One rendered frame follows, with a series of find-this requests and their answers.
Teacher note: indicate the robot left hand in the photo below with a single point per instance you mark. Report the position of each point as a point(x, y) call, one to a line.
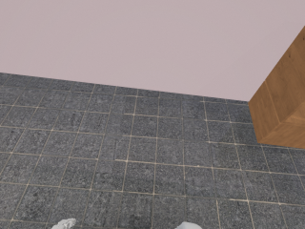
point(64, 224)

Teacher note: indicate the cupboard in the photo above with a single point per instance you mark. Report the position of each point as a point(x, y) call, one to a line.
point(278, 106)

